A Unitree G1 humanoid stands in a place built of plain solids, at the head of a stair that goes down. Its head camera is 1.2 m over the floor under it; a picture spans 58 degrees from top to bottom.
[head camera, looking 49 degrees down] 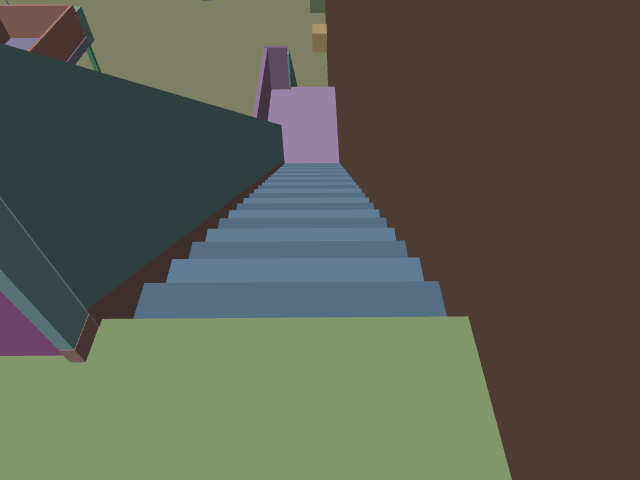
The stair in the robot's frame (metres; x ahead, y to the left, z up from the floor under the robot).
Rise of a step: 0.20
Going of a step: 0.28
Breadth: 1.17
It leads straight ahead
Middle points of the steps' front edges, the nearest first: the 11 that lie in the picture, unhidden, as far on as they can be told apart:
0.72 0.11 0.00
1.00 0.11 -0.20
1.27 0.11 -0.39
1.55 0.12 -0.59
1.83 0.12 -0.79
2.11 0.12 -0.99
2.39 0.12 -1.19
2.67 0.12 -1.39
2.95 0.13 -1.58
3.22 0.13 -1.78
3.50 0.13 -1.98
